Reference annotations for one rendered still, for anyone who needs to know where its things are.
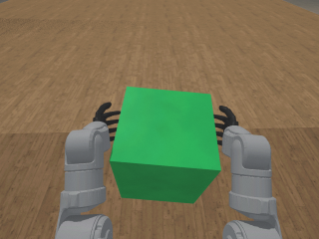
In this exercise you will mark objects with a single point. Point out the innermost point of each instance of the left robot upper arm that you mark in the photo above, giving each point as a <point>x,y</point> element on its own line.
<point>86,226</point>

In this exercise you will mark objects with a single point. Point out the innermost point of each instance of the right robot upper arm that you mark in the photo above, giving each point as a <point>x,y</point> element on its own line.
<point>247,229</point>

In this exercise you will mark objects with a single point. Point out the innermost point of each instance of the right robot hand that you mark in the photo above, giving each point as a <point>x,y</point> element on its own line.
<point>229,120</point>

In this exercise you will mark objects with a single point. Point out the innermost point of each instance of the left robot hand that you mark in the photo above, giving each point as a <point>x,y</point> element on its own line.
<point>100,115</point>

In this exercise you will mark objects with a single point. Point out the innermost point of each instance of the right robot forearm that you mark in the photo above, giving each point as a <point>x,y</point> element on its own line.
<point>251,168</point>

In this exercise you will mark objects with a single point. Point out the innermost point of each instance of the left robot forearm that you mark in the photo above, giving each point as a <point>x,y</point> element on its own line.
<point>84,187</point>

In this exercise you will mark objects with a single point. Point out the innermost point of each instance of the carton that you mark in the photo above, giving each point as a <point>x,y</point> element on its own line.
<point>165,147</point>

